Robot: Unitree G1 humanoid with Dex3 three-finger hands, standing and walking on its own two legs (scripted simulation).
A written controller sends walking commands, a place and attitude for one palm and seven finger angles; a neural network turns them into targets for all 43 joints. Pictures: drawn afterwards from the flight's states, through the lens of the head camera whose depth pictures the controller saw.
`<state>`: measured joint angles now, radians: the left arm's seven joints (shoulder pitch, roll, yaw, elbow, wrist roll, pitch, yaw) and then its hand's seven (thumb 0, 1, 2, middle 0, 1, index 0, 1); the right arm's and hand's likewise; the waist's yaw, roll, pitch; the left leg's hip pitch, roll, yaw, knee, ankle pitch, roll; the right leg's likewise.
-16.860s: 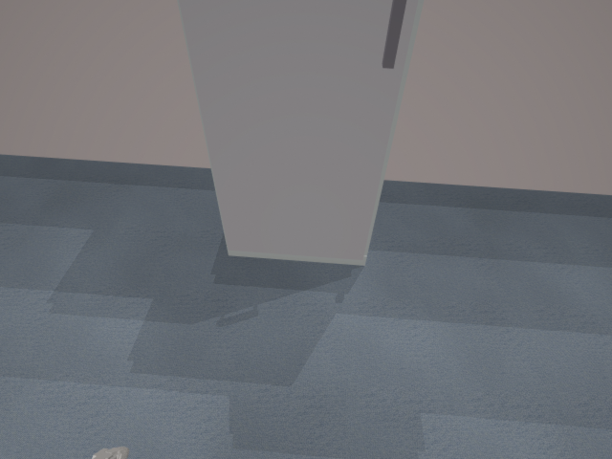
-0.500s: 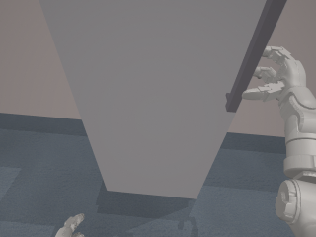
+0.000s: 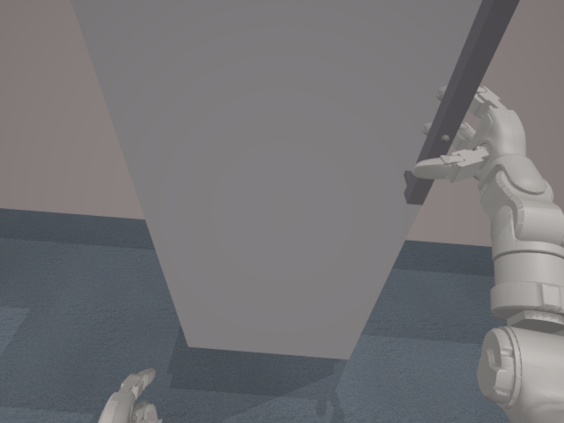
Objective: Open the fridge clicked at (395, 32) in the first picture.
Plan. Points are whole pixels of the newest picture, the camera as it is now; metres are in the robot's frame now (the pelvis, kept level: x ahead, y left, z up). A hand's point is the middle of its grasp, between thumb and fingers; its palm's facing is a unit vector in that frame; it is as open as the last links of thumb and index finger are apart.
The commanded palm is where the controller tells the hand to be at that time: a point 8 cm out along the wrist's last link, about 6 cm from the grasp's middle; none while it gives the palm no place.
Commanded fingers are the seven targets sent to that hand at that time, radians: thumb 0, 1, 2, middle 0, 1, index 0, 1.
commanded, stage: slide the fingers in behind the handle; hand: right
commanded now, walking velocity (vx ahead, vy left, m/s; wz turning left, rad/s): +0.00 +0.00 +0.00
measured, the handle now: (445, 104) +0.47 -0.18 +0.27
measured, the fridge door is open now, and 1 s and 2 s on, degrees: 0 0 0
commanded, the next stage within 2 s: grip the handle and tug to test in 0.92 s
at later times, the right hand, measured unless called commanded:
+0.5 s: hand (437, 141) +0.41 -0.16 +0.24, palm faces +0.02 +1.00 +0.02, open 14.0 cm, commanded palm +0.39 -0.21 +0.24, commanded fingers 0.00 0.50 -0.30 0.30 1.20 0.30 1.20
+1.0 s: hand (434, 141) +0.41 -0.15 +0.24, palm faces +0.01 +1.00 +0.01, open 14.0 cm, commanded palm +0.39 -0.20 +0.24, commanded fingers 0.00 0.50 -0.30 0.30 1.20 0.30 1.20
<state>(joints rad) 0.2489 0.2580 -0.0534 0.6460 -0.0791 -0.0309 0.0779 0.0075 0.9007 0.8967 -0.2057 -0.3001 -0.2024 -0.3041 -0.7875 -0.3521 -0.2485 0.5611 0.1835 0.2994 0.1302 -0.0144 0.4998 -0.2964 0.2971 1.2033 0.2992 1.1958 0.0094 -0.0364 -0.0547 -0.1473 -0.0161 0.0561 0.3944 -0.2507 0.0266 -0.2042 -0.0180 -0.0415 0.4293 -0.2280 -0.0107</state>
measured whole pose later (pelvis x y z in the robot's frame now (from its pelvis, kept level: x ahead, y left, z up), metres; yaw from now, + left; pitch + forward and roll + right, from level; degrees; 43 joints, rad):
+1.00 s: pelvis -0.01 -0.01 +0.00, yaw +0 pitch -1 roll +0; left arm 0.25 0.25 -0.05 0.67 -0.07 -0.03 0.08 0.01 0.90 0.90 -0.20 -0.30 -0.20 -0.30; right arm -0.78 -0.30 -0.20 0.51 0.19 0.34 0.08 -0.01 0.50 -0.30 0.30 1.20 0.29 1.20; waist 0.01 -0.04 -0.05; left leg -0.13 -0.01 0.05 0.38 -0.24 0.02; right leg -0.19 -0.01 -0.04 0.42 -0.22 -0.02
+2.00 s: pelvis +0.01 +0.00 +0.00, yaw +0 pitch +0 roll +0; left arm 0.22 0.25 -0.05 0.64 -0.07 0.00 0.07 0.01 0.90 0.90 -0.21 -0.30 -0.20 -0.30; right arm -0.74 -0.30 -0.23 0.45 0.19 0.36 0.09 0.01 -0.70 -0.80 0.41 1.40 0.39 1.39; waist 0.00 -0.04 -0.06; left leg -0.12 -0.02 0.05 0.38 -0.26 0.03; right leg -0.18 -0.02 -0.04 0.41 -0.24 -0.01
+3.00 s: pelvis +0.09 +0.00 +0.00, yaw +4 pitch +4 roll +0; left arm 0.12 0.23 -0.08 0.55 -0.06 0.06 0.02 0.01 0.90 0.90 -0.21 -0.30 -0.20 -0.30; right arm -0.24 -0.27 -0.28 -0.31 0.24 0.56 0.07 -0.03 -0.72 -0.76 0.39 1.40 0.23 1.40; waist -0.03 -0.06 -0.13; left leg -0.09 -0.01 0.02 0.39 -0.31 0.02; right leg -0.11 0.00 -0.03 0.40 -0.30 -0.01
